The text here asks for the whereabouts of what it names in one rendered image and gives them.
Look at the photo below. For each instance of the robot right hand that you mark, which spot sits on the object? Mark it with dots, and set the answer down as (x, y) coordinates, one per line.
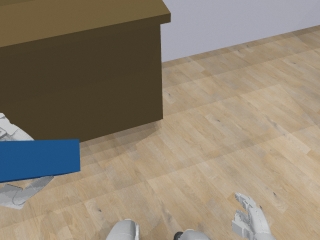
(248, 225)

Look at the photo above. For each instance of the sponge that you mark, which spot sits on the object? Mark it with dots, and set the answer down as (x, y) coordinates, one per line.
(32, 159)

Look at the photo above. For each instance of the table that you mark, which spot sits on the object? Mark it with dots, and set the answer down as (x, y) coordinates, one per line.
(81, 69)

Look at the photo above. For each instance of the left robot thigh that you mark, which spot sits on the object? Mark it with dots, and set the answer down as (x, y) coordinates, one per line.
(125, 230)

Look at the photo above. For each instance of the robot left hand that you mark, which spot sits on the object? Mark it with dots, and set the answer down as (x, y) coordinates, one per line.
(13, 196)

